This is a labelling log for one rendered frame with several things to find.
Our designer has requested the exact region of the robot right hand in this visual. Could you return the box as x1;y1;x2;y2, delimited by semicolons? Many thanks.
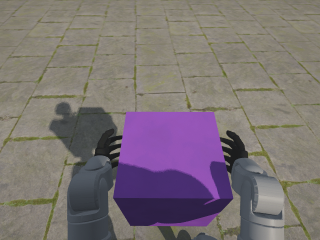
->
219;130;248;174

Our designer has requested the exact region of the left robot forearm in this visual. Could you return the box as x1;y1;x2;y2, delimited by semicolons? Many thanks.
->
67;155;114;240

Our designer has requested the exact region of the robot right shin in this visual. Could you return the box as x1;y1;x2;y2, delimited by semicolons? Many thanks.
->
195;232;208;238

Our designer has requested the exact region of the carton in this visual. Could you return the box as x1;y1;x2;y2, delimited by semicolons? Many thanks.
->
113;111;234;227

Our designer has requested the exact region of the robot left hand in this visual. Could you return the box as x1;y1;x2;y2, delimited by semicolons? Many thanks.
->
94;128;123;168

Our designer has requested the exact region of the right robot forearm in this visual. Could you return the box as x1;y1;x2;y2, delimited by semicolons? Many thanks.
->
231;157;285;240

